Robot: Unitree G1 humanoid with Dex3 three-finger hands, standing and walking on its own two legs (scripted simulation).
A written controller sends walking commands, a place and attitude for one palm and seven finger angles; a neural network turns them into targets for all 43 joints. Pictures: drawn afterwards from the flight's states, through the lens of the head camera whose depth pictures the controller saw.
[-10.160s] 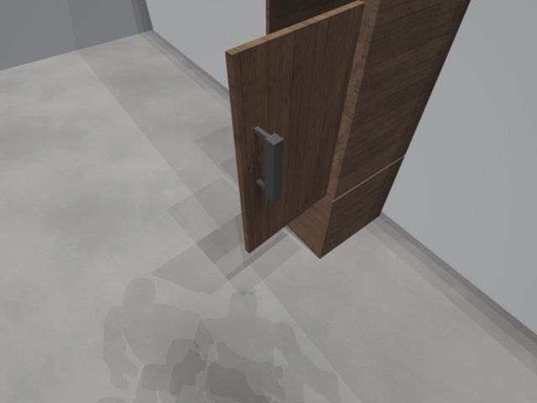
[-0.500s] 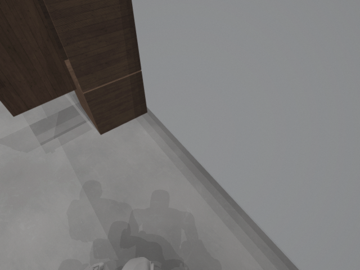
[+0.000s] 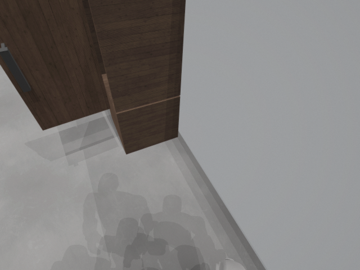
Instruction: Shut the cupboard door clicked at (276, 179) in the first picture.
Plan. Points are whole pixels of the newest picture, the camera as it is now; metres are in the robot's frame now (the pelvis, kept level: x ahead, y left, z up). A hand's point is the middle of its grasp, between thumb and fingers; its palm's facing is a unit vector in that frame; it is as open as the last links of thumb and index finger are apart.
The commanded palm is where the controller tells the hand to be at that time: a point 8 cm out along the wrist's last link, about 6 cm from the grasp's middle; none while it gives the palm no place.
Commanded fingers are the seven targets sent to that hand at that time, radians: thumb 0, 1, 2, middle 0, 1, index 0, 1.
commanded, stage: walk to a spot facing it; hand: left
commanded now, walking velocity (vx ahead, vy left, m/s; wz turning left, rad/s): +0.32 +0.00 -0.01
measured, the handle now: (15, 68) +0.72 +0.68 +0.00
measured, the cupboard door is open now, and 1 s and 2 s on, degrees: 95 95 95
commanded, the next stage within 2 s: turn to face it in 0.10 s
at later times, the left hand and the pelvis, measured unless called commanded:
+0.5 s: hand (134, 231) +0.24 +0.15 -0.17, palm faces +0.20 -0.96 -0.19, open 7.1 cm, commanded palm none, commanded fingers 0.00 0.90 0.90 -0.20 -0.30 -0.20 -0.30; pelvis +0.18 -0.05 +0.00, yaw +10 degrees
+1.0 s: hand (112, 230) +0.24 +0.21 -0.17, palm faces +0.40 -0.88 -0.24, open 7.4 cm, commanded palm none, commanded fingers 0.00 0.90 0.90 -0.20 -0.30 -0.20 -0.30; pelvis +0.25 -0.02 +0.00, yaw +22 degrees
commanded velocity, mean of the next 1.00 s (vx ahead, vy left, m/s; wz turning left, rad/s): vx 0.04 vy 0.00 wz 0.45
